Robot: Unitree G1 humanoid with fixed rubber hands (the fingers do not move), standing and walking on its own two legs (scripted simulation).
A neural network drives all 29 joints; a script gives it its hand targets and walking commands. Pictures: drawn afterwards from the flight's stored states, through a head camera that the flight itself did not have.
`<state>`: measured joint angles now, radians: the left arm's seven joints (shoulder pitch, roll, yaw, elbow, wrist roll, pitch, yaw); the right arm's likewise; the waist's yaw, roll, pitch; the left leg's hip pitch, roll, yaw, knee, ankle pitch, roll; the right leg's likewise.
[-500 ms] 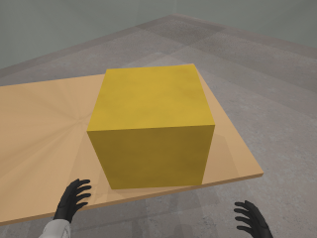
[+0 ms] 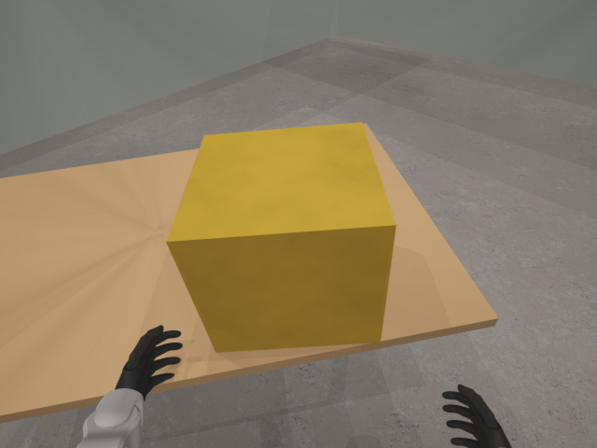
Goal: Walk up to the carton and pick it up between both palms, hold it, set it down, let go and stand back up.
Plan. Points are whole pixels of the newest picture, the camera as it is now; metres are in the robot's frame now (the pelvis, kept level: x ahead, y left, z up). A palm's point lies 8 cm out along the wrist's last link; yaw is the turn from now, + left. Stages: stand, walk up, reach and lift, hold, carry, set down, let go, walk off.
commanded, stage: let go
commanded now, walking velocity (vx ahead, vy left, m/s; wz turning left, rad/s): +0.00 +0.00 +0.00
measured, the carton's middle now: (289, 235) +0.44 +0.06 +0.07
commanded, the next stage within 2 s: stand in 0.26 s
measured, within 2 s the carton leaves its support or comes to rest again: neither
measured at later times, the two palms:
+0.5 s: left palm (139, 391) +0.21 +0.25 +0.01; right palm out of the picture +0.09 -0.25 -0.13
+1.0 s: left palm (139, 390) +0.21 +0.25 +0.00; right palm out of the picture +0.10 -0.23 -0.14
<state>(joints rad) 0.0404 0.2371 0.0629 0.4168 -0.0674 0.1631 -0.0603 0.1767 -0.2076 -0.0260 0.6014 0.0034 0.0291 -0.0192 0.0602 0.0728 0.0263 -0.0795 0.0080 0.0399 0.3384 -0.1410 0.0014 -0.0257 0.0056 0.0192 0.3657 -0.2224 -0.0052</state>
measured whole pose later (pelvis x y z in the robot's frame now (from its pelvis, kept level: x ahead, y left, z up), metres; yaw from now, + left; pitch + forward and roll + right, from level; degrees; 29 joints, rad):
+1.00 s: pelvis +0.01 +0.01 -0.01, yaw -3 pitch +3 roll +1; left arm 0.25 0.24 0.07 0.27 0.01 -0.15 0.03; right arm 0.18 -0.22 -0.03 0.92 -0.06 0.01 0.07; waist 0.04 0.03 -0.05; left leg -0.31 0.01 0.09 0.47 -0.21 0.01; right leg -0.29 0.00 0.08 0.52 -0.28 0.01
